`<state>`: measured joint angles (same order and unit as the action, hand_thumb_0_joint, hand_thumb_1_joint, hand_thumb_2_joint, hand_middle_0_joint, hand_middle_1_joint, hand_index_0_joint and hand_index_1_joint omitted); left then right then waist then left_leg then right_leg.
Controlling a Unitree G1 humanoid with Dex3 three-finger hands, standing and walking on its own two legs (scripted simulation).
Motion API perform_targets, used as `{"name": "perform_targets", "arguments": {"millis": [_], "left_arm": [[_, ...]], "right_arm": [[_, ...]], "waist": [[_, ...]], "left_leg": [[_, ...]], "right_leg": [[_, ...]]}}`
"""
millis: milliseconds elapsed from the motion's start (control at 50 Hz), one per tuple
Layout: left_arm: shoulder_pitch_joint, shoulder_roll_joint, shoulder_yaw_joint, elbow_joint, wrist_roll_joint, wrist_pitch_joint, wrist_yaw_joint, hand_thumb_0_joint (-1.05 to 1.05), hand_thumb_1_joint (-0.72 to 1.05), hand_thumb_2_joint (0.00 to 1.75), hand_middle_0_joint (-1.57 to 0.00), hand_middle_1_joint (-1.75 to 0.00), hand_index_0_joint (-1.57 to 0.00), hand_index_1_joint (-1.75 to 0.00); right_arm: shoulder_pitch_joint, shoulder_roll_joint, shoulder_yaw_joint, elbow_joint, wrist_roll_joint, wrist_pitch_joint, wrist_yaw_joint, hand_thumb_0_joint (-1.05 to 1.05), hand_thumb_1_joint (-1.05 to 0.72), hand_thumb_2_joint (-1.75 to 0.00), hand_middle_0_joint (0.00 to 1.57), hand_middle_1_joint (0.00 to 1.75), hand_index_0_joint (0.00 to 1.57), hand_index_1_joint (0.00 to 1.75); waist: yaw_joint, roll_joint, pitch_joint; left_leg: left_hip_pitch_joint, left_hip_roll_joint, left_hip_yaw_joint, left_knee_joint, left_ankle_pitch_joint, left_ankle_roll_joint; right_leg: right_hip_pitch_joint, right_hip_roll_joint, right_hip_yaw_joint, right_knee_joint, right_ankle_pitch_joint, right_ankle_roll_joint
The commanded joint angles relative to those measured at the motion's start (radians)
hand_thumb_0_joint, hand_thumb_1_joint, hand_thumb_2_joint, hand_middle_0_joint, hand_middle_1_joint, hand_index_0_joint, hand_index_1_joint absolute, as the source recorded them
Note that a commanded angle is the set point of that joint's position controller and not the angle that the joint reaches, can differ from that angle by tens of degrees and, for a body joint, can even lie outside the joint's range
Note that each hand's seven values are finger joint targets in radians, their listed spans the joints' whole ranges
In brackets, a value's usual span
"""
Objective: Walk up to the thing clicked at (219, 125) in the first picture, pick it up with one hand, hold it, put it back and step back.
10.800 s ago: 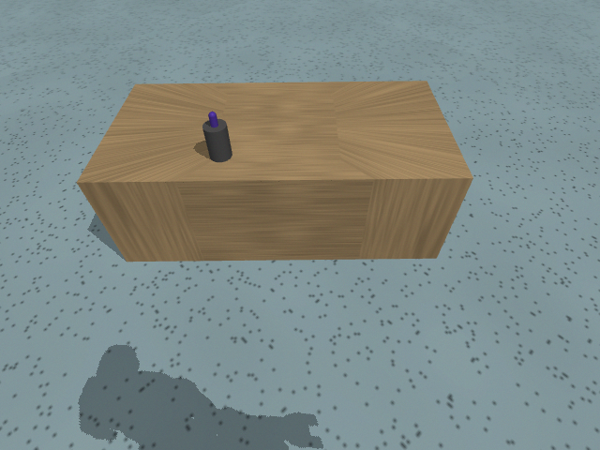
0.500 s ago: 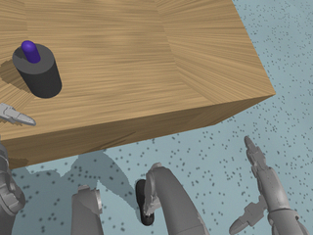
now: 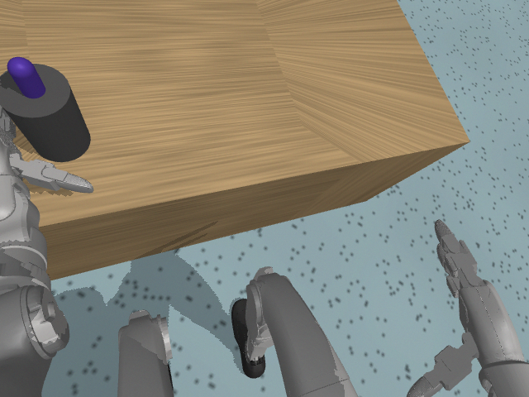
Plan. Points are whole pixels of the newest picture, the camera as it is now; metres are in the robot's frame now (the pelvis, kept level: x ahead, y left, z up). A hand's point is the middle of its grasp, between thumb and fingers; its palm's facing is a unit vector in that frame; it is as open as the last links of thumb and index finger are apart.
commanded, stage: close in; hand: left
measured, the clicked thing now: (43, 107) +0.55 +0.19 -0.03
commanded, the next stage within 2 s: close in 0.02 s
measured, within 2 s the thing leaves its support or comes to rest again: leaves its support in 1.44 s
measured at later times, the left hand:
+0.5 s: hand (39, 122) +0.54 +0.19 -0.04, palm faces +0.17 -0.99 -0.02, open 16.3 cm
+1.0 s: hand (44, 114) +0.54 +0.19 -0.03, palm faces +0.17 -0.99 +0.00, open 11.5 cm
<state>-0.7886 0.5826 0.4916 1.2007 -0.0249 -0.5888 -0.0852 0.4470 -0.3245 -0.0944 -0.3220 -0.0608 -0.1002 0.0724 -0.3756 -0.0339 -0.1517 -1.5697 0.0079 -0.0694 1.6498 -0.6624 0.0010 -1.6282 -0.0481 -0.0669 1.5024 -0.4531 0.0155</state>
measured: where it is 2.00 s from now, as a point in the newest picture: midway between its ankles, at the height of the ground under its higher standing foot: (208, 381)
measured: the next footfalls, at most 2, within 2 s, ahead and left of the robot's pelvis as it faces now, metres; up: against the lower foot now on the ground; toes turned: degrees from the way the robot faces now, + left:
none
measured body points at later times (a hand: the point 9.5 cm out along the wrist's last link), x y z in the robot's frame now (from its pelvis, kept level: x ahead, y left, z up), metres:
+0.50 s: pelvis +0.02 +0.01 +0.01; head +0.22 +0.08 +0.41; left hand +0.52 +0.25 -0.04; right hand +0.19 -0.25 +0.09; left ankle +0.04 +0.11 -0.53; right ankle +0.11 -0.14 -0.53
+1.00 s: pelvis +0.01 +0.00 +0.01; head +0.21 +0.08 +0.41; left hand +0.53 +0.24 -0.03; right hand +0.18 -0.26 +0.10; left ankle +0.04 +0.11 -0.53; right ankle +0.11 -0.14 -0.53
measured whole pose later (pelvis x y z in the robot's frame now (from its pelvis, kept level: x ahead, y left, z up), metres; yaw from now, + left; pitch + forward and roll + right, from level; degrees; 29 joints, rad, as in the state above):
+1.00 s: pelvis +0.01 +0.00 +0.01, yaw +0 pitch +33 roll -5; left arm -0.82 0.58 0.46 1.20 0.01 -0.61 0.01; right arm 0.46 -0.32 -0.08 -0.37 -0.06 -0.04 0.10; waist -0.39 -0.04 -0.16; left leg -1.52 0.01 -0.07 1.61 -0.67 0.00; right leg -1.57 -0.04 -0.07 1.46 -0.46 0.02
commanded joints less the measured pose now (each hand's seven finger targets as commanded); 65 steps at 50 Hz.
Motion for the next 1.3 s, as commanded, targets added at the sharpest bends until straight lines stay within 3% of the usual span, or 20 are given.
{"name": "perform_targets", "arguments": {"millis": [0, 20, 40, 100, 160, 240, 320, 440, 540, 640, 760, 920, 1000, 1060, 1100, 1140, 1180, 1220, 1260, 1280], "left_arm": [[-0.359, 0.144, -0.025, -0.232, 0.001, -0.094, 0.035, 0.00, -0.61, 0.02, -0.09, -0.09, -0.11, -0.08], [-0.363, 0.123, -0.036, -0.262, 0.004, -0.102, 0.041, 0.00, -0.61, 0.03, -0.09, -0.09, -0.11, -0.07], [-0.338, 0.166, -0.015, -0.245, 0.015, -0.104, 0.050, 0.00, -0.61, 0.02, -0.09, -0.09, -0.11, -0.07], [-0.290, 0.085, -0.066, -0.234, 0.027, -0.109, 0.058, 0.00, -0.61, 0.02, -0.13, -0.06, -0.13, -0.07], [-0.234, 0.138, -0.010, -0.249, 0.030, -0.109, 0.081, 0.00, -0.61, 0.04, -0.27, -0.17, -0.28, -0.16], [-0.276, 0.137, -0.018, -0.309, 0.047, -0.111, 0.107, 0.00, -0.61, 0.07, -0.33, -0.21, -0.34, -0.21], [-0.348, 0.113, -0.027, -0.350, 0.022, -0.127, 0.104, 0.00, -0.61, 0.09, -0.37, -0.24, -0.37, -0.24], [-0.270, 0.115, -0.042, -0.173, 0.045, -0.107, 0.088, 0.00, -0.61, 0.13, -0.43, -0.30, -0.44, -0.29], [-0.312, 0.161, -0.001, -0.169, 0.025, -0.103, 0.085, 0.00, -0.60, 0.21, -0.48, -0.36, -0.49, -0.36], [-0.366, 0.132, -0.034, -0.163, 0.039, -0.112, 0.085, 0.00, -0.60, 0.30, -0.57, -0.46, -0.58, -0.46], [-0.409, 0.227, -0.006, -0.224, 0.052, -0.118, 0.096, 0.00, -0.50, 0.42, -0.70, -0.60, -0.71, -0.60], [-0.356, 0.093, -0.068, -0.166, 0.036, -0.073, 0.076, 0.00, -0.29, 0.64, -0.97, -0.85, -0.98, -0.86], [-0.356, 0.138, -0.052, -0.101, 0.057, -0.084, 0.097, 0.00, -0.20, 0.68, -1.01, -0.90, -1.02, -0.90], [-0.399, 0.218, -0.007, -0.154, 0.053, -0.107, 0.101, 0.00, -0.13, 0.83, -1.09, -1.03, -1.10, -1.03], [-0.382, 0.169, -0.021, -0.074, 0.040, -0.107, 0.088, 0.00, -0.05, 0.96, -1.12, -1.16, -1.12, -1.16], [-0.398, 0.222, 0.009, -0.111, 0.036, -0.117, 0.090, 0.00, 0.10, 1.11, -1.16, -1.21, -1.16, -1.23], [-0.405, 0.226, -0.010, -0.166, 0.048, -0.113, 0.075, 0.00, 0.16, 1.16, -1.21, -1.26, -1.21, -1.28], [-0.397, 0.193, -0.033, -0.164, 0.047, -0.103, 0.061, 0.00, 0.20, 1.20, -1.22, -1.28, -1.22, -1.30], [-0.421, 0.254, -0.008, -0.228, 0.049, -0.096, 0.063, 0.00, 0.23, 1.21, -1.23, -1.29, -1.23, -1.31], [-0.427, 0.223, -0.021, -0.251, 0.043, -0.088, 0.062, 0.00, 0.25, 1.23, -1.24, -1.30, -1.23, -1.32]], "right_arm": [[0.084, -0.176, -0.165, -0.187, 0.013, -0.047, -0.029, 0.00, 0.53, -0.05, 0.05, 0.05, 0.05, 0.05], [0.071, -0.184, -0.171, -0.232, 0.015, -0.049, -0.029, 0.00, 0.53, -0.05, 0.05, 0.05, 0.05, 0.05], [0.079, -0.190, -0.180, -0.219, 0.015, -0.044, -0.030, 0.00, 0.53, -0.05, 0.05, 0.05, 0.05, 0.05], [0.109, -0.179, -0.174, -0.235, 0.014, -0.031, -0.018, 0.00, 0.52, -0.05, 0.05, 0.05, 0.05, 0.05], [0.145, -0.159, -0.166, -0.147, 0.013, -0.013, -0.004, 0.00, 0.52, -0.05, 0.05, 0.05, 0.05, 0.05], [0.108, -0.154, -0.158, -0.207, 0.007, -0.004, 0.007, 0.00, 0.52, -0.05, 0.05, 0.05, 0.05, 0.05], [0.082, -0.153, -0.150, -0.175, 0.001, -0.002, 0.003, 0.00, 0.51, -0.05, 0.05, 0.05, 0.05, 0.05], [0.096, -0.163, -0.143, -0.191, 0.004, 0.011, 0.001, 0.00, 0.51, -0.05, 0.05, 0.05, 0.05, 0.05], [0.125, -0.173, -0.152, -0.195, 0.012, 0.021, 0.004, 0.00, 0.52, -0.05, 0.05, 0.05, 0.05, 0.05], [0.087, -0.160, -0.137, -0.201, 0.010, 0.015, 0.006, 0.00, 0.50, -0.05, 0.05, 0.05, 0.05, 0.05], [0.097, -0.179, -0.148, -0.220, 0.005, 0.023, 0.001, 0.00, 0.50, -0.05, 0.05, 0.05, 0.05, 0.05], [0.069, -0.158, -0.131, -0.213, 0.010, 0.020, 0.004, 0.00, 0.50, -0.05, 0.05, 0.05, 0.05, 0.05], [0.049, -0.157, -0.112, -0.222, 0.007, 0.011, -0.002, 0.00, 0.51, -0.05, 0.05, 0.05, 0.05, 0.05], [0.060, -0.174, -0.129, -0.263, 0.008, 0.008, -0.005, 0.00, 0.52, -0.05, 0.05, 0.05, 0.05, 0.05], [0.089, -0.157, -0.109, -0.249, 0.010, 0.005, -0.001, 0.00, 0.52, -0.06, 0.05, 0.05, 0.05, 0.05], [0.085, -0.181, -0.135, -0.266, 0.014, 0.000, -0.007, 0.00, 0.52, -0.06, 0.05, 0.05, 0.05, 0.05], [0.100, -0.184, -0.145, -0.305, 0.014, 0.001, -0.003, 0.00, 0.52, -0.06, 0.05, 0.05, 0.05, 0.05], [0.123, -0.175, -0.143, -0.288, 0.019, 0.006, -0.003, 0.00, 0.52, -0.06, 0.05, 0.05, 0.05, 0.05], [0.122, -0.185, -0.156, -0.272, 0.021, 0.009, -0.007, 0.00, 0.52, -0.06, 0.05, 0.05, 0.05, 0.05], [0.107, -0.182, -0.150, -0.296, 0.020, 0.008, -0.005, 0.00, 0.52, -0.06, 0.05, 0.05, 0.05, 0.05]], "waist": [[-0.011, 0.265, -0.586], [-0.004, 0.261, -0.633], [0.010, 0.278, -0.622], [0.011, 0.324, -0.628], [0.048, 0.375, -0.569], [0.042, 0.380, -0.578], [0.027, 0.408, -0.608], [0.008, 0.299, -0.576], [0.005, 0.309, -0.588], [-0.012, 0.326, -0.545], [0.011, 0.416, -0.650], [-0.008, 0.363, -0.562], [-0.021, 0.292, -0.481], [-0.016, 0.285, -0.577], [-0.040, 0.259, -0.529], [-0.032, 0.274, -0.567], [-0.031, 0.330, -0.645], [-0.030, 0.353, -0.617], [-0.011, 0.398, -0.628], [-0.009, 0.404, -0.655]], "left_leg": [[0.294, -0.028, 0.015, -0.237, 0.203, 0.009], [0.340, -0.029, 0.010, -0.241, 0.246, 0.005], [0.350, -0.028, 0.010, -0.249, 0.248, 0.000], [0.441, -0.027, 0.003, -0.256, 0.354, -0.016], [0.473, -0.024, -0.001, -0.263, 0.387, -0.025], [0.485, -0.020, -0.001, -0.268, 0.405, -0.026], [0.525, -0.009, -0.012, -0.262, 0.459, -0.030], [0.417, -0.015, 0.000, -0.251, 0.404, -0.012], [0.426, -0.017, -0.003, -0.255, 0.418, -0.014], [0.407, -0.015, -0.005, -0.262, 0.374, -0.016], [0.500, -0.013, -0.004, -0.264, 0.423, -0.028], [0.462, -0.011, 0.000, -0.277, 0.378, -0.021], [0.348, -0.016, 0.004, -0.276, 0.278, -0.009], [0.346, -0.022, 0.014, -0.263, 0.297, -0.001], [0.309, -0.025, 0.016, -0.254, 0.282, 0.003], [0.339, -0.026, 0.010, -0.264, 0.282, 0.000], [0.414, -0.026, 0.012, -0.269, 0.311, -0.006], [0.443, -0.022, 0.007, -0.279, 0.344, -0.016], [0.483, -0.021, 0.009, -0.288, 0.344, -0.020], [0.502, -0.020, 0.010, -0.288, 0.356, -0.021]], "right_leg": [[0.484, 0.045, 0.045, -0.146, 0.119, -0.037], [0.488, 0.049, 0.031, -0.137, 0.156, -0.042], [0.489, 0.048, 0.028, -0.133, 0.152, -0.045], [0.459, 0.052, 0.008, -0.121, 0.220, -0.056], [0.403, 0.056, 0.000, -0.111, 0.214, -0.060], [0.423, 0.058, 0.002, -0.116, 0.224, -0.061], [0.413, 0.059, 0.002, -0.112, 0.247, -0.061], [0.465, 0.055, 0.014, -0.129, 0.262, -0.051], [0.478, 0.056, 0.012, -0.123, 0.272, -0.051], [0.434, 0.056, 0.010, -0.128, 0.230, -0.053], [0.453, 0.058, 0.010, -0.120, 0.247, -0.056], [0.446, 0.058, 0.009, -0.153, 0.225, -0.052], [0.444, 0.054, 0.015, -0.165, 0.169, -0.046], [0.541, 0.050, 0.036, -0.166, 0.206, -0.037], [0.512, 0.051, 0.037, -0.168, 0.197, -0.036], [0.517, 0.052, 0.029, -0.162, 0.194, -0.038], [0.539, 0.049, 0.032, -0.164, 0.214, -0.041], [0.505, 0.053, 0.018, -0.156, 0.229, -0.049], [0.497, 0.053, 0.020, -0.161, 0.219, -0.051], [0.509, 0.052, 0.021, -0.165, 0.226, -0.052]]}}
